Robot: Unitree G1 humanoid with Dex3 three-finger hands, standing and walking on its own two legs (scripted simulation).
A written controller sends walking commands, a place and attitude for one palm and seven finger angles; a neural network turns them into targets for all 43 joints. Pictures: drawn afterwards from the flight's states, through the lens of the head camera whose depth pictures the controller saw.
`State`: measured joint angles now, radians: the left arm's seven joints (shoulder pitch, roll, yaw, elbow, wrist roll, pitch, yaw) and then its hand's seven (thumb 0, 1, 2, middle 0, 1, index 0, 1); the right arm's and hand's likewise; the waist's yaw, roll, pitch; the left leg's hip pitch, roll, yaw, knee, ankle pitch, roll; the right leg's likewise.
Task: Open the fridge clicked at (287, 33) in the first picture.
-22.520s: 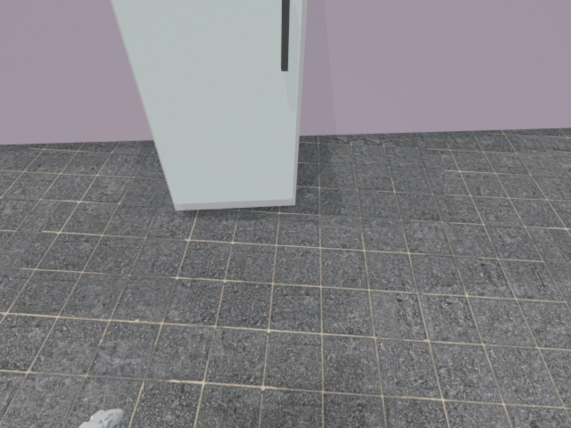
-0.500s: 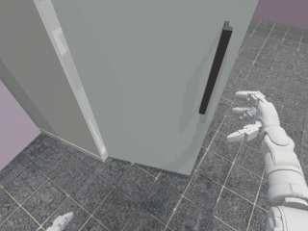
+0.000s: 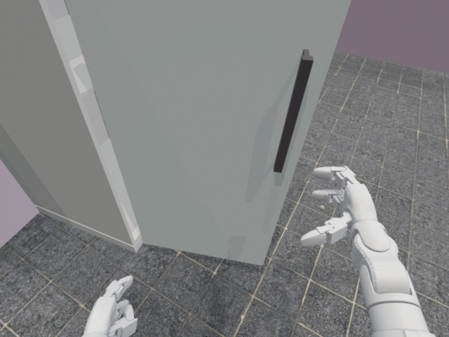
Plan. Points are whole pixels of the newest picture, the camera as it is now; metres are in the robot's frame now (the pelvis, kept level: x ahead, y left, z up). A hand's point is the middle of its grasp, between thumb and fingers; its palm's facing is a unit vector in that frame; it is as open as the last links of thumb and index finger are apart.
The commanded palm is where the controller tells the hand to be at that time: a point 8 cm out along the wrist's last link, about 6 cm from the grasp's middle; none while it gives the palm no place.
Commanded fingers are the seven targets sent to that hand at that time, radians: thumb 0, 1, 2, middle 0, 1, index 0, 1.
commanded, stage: draw the hand back to the body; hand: right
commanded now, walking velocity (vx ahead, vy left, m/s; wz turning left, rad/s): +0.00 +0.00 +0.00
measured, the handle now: (290, 118) +0.55 -0.11 +0.13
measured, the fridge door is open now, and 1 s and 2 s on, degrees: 78 78 78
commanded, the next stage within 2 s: step back with the hand held close in 1.64 s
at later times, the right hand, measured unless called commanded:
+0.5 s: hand (368, 211) +0.29 -0.20 +0.15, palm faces +0.25 +0.97 -0.02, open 14.7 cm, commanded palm +0.25 -0.24 +0.14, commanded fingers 0.00 0.44 -0.25 0.25 1.09 0.25 1.09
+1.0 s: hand (420, 233) +0.25 -0.25 +0.16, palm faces +0.43 +0.86 -0.28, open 11.5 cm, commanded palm +0.19 -0.28 +0.17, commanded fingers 0.00 -0.47 -0.69 0.22 0.56 0.22 0.56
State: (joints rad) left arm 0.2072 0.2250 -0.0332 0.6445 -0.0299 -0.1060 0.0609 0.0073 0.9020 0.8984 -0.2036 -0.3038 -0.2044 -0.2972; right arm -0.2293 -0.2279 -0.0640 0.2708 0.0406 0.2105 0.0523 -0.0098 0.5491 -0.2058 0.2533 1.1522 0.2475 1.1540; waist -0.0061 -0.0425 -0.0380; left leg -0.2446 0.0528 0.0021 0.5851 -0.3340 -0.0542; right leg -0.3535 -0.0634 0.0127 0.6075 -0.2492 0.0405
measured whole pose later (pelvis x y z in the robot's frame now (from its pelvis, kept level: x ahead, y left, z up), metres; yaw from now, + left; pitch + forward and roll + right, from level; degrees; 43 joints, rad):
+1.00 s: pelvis +0.01 +0.00 +0.02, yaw +1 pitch -6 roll +0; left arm 0.17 0.20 -0.03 0.72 0.03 -0.22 0.10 0.01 0.90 0.90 -0.20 -0.30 -0.20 -0.30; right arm 0.27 -0.29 -0.29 -0.22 0.05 -0.12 -0.11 0.00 -0.11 -0.53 0.23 0.76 0.23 0.76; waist -0.07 -0.04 0.05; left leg -0.02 0.05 -0.02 0.37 -0.25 -0.05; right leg -0.12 -0.07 -0.02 0.41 -0.19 0.04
